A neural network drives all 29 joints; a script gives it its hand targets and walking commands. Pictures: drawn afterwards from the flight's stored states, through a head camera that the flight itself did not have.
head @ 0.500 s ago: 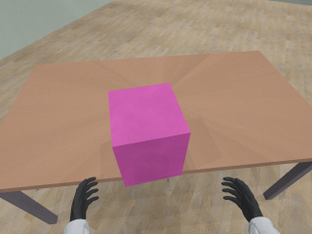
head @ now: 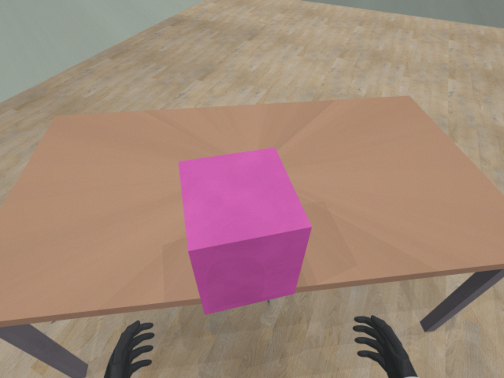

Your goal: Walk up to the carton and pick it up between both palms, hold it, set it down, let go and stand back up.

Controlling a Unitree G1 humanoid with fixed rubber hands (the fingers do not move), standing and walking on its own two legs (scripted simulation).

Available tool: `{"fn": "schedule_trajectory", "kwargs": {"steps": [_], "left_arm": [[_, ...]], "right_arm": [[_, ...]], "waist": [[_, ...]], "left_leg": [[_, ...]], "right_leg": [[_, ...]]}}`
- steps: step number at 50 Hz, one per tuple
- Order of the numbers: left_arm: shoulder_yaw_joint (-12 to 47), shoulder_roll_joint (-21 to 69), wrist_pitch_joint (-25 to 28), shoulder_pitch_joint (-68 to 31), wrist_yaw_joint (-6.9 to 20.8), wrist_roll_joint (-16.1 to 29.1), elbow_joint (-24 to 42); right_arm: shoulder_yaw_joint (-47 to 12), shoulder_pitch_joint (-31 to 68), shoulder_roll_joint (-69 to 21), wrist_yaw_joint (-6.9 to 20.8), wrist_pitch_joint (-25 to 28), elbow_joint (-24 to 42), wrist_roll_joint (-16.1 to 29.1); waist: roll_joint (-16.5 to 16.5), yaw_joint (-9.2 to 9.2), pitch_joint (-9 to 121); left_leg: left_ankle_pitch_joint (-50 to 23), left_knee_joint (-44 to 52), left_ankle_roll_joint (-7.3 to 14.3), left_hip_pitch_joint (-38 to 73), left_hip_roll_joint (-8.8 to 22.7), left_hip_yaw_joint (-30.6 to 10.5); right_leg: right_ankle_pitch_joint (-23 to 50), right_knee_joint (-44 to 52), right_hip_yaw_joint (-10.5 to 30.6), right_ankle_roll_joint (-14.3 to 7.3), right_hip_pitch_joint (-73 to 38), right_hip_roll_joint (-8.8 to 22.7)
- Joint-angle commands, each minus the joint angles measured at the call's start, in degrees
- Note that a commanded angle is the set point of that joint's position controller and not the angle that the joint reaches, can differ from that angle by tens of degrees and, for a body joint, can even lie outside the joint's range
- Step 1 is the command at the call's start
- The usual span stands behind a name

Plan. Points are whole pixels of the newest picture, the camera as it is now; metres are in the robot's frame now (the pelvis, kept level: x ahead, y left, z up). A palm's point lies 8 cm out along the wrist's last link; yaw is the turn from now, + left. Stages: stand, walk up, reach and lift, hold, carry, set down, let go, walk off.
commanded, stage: set down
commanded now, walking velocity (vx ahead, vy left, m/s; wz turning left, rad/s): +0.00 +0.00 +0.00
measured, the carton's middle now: (239, 231) +0.42 +0.04 -0.05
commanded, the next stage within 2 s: let go in 0.54 s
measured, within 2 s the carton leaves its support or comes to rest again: neither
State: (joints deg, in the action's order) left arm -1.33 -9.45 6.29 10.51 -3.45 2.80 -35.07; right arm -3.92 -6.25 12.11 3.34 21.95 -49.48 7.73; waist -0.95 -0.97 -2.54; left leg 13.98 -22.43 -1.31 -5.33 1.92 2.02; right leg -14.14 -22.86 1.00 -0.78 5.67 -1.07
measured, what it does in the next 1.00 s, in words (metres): stands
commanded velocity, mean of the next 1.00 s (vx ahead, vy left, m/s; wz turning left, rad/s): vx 0.00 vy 0.00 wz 0.00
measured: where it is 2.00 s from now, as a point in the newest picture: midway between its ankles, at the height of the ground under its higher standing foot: outside the picture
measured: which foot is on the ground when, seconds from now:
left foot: down 0.00-1.00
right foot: down 0.00-1.00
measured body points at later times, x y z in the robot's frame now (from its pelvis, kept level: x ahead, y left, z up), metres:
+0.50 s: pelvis +0.00 +0.02 +0.00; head +0.01 +0.02 +0.45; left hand +0.15 +0.24 -0.10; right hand +0.15 -0.21 -0.10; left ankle -0.02 +0.13 -0.74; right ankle -0.02 -0.11 -0.74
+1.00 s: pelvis -0.02 +0.01 +0.00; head -0.01 +0.01 +0.45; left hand +0.14 +0.23 -0.10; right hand +0.15 -0.22 -0.09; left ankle -0.02 +0.13 -0.74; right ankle -0.02 -0.11 -0.74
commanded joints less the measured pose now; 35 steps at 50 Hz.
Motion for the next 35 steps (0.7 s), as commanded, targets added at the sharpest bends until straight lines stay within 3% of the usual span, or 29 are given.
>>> {"fn": "schedule_trajectory", "kwargs": {"steps": [1,10,13,18,23,35], "left_arm": [[-1.0,-5.4,0.9,-4.9,-0.2,-0.6,12.5],[-0.3,-6.7,-5.8,-5.2,0.3,-1.7,11.3],[-0.3,-6.7,-7.3,-4.6,0.5,-2.5,12.0],[-0.5,-7.1,-9.1,-3.7,0.8,-3.0,13.5],[0.6,-7.4,-9.4,-4.7,1.2,-2.2,14.0],[-0.5,-6.9,-11.3,-4.2,2.1,-2.8,12.2]], "right_arm": [[4.2,4.9,7.7,-0.3,1.8,8.6,-1.1],[6.6,4.4,6.0,-1.0,-3.8,10.0,-6.0],[7.2,3.2,5.6,-1.2,-4.9,9.8,-6.5],[8.0,2.0,6.1,-1.2,-5.5,9.9,-6.9],[8.7,2.3,6.2,-1.5,-5.7,10.9,-8.4],[8.8,0.8,5.9,-2.0,-6.9,11.6,-9.0]], "waist": [[1.1,0.49,7.8],[1.5,0.18,3.4],[2.0,0.97,3.5],[3.7,0.64,5.5],[1.8,1.09,6.1],[1.4,0.25,4.2]], "left_leg": [[-19.0,1.5,-0.9,6.1,-1.7,1.4],[-12.7,3.6,-0.1,3.8,-1.0,1.9],[-15.6,2.9,-0.7,5.3,-1.1,1.8],[-20.2,1.7,-1.7,6.5,-0.9,1.5],[-18.7,1.5,-1.5,5.6,-0.9,1.7],[-16.9,1.6,-1.6,3.3,-1.3,2.1]], "right_leg": [[17.4,4.9,-1.2,-0.3,0.7,-0.2],[9.2,5.9,-2.2,-0.5,1.5,-0.2],[11.7,5.9,-2.4,-0.4,1.3,-0.2],[14.5,5.4,-3.0,-0.7,0.7,-0.6],[14.7,4.8,-3.0,-0.1,0.4,-0.6],[14.3,4.3,-2.8,0.0,-0.8,-0.9]]}}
